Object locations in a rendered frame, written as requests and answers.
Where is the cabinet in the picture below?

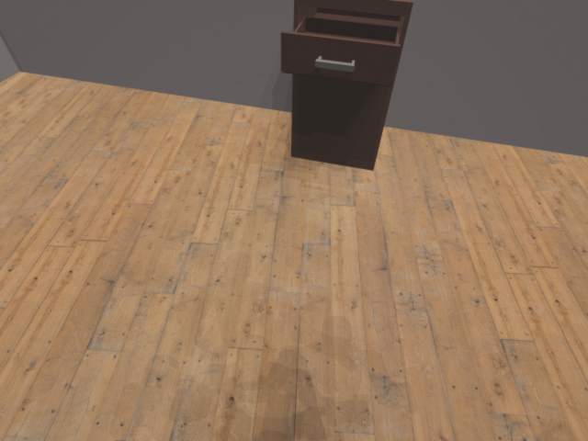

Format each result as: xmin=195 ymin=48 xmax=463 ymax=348
xmin=291 ymin=0 xmax=413 ymax=171

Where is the handle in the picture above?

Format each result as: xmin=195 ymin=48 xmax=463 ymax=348
xmin=315 ymin=56 xmax=355 ymax=72

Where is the drawer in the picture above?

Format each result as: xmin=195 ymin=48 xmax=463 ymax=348
xmin=281 ymin=17 xmax=401 ymax=87

